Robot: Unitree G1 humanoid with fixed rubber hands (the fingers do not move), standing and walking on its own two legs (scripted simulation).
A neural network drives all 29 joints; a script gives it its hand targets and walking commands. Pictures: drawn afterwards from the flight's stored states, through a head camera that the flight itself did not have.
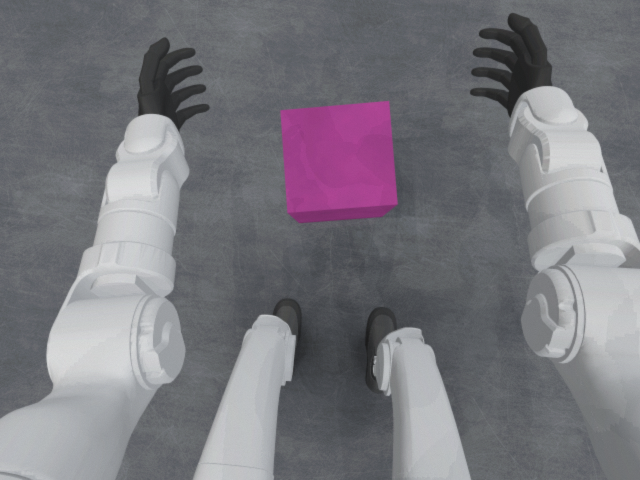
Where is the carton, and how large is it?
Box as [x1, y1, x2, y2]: [280, 101, 397, 222]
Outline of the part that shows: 388,101 280,110 287,212 298,222 381,216 397,204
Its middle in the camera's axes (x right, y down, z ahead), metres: +0.04 -0.14 +0.87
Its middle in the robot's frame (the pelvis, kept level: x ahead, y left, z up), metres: +0.53 +0.03 -0.54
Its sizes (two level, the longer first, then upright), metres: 0.210 0.200 0.250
